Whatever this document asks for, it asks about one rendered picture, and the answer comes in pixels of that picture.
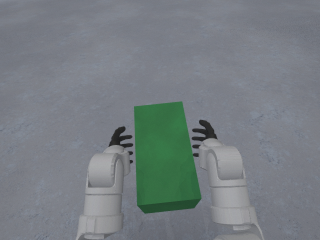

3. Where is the carton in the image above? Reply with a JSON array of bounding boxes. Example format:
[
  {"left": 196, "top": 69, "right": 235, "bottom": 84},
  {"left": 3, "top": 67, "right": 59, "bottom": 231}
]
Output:
[{"left": 134, "top": 101, "right": 202, "bottom": 214}]

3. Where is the robot left hand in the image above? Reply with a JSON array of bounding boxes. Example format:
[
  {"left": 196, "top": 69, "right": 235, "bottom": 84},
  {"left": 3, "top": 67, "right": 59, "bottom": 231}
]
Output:
[{"left": 108, "top": 126, "right": 133, "bottom": 164}]

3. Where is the right robot forearm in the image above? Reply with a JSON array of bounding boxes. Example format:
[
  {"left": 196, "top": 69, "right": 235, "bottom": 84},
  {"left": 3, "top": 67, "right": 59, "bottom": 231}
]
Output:
[{"left": 198, "top": 138, "right": 265, "bottom": 240}]

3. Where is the left robot forearm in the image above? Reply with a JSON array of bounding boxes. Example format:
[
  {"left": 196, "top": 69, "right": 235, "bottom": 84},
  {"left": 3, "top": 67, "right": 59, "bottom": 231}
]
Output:
[{"left": 75, "top": 145, "right": 131, "bottom": 240}]

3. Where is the robot right hand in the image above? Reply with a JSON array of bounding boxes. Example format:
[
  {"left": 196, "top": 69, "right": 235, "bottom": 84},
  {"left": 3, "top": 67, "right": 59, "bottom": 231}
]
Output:
[{"left": 191, "top": 120, "right": 217, "bottom": 157}]

